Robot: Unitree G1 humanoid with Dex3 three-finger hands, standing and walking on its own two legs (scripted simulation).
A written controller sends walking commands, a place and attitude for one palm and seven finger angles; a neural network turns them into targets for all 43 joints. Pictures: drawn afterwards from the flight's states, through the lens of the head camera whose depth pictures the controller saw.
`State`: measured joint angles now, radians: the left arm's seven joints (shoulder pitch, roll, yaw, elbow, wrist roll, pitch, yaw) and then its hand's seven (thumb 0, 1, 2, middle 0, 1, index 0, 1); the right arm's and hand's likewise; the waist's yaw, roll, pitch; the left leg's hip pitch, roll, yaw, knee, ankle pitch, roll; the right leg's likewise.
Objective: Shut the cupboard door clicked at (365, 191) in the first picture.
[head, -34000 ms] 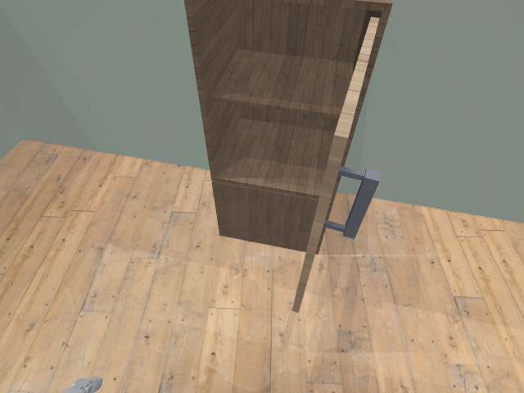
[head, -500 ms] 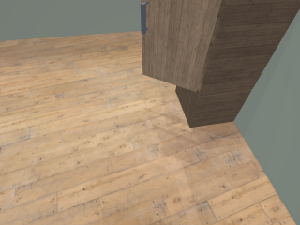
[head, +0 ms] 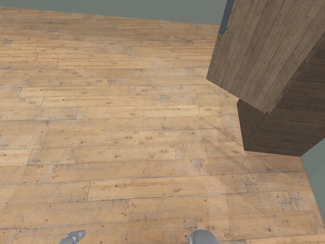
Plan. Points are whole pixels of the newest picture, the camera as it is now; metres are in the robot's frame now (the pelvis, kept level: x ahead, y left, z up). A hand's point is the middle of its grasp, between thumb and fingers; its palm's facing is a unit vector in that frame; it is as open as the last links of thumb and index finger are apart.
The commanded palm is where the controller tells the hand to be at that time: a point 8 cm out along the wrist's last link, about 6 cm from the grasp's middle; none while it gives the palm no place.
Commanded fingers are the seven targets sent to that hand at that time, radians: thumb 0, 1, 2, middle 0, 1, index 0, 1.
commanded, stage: walk to a spot facing it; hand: left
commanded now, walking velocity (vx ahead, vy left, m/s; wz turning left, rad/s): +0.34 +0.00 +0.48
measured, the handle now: (228, 15) +1.03 -0.30 +0.05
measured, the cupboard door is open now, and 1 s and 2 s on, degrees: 53 53 53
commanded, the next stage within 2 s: turn to face it in 0.68 s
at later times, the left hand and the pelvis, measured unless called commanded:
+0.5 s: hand out of the picture +0.08 +0.12 -0.16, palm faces +0.38 -0.90 -0.22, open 7.4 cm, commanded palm none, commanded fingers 0.00 0.90 0.90 -0.20 -0.30 -0.20 -0.30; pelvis +0.16 -0.04 +0.00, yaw +21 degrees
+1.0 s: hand (72, 184) +0.31 +0.29 -0.17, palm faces +0.50 -0.84 -0.19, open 7.4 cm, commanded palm none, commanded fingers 0.00 0.90 0.90 -0.20 -0.30 -0.20 -0.30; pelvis +0.32 +0.08 +0.00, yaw +28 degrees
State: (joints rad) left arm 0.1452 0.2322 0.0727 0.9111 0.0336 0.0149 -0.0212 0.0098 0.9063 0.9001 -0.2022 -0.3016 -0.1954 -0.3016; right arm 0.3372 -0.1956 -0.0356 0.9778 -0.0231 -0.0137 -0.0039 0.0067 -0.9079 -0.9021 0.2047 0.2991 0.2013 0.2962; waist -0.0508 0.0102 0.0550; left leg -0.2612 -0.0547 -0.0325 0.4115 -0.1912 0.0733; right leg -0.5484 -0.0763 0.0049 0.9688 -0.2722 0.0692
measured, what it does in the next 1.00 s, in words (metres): walks ahead, turning left: right foot, then left foot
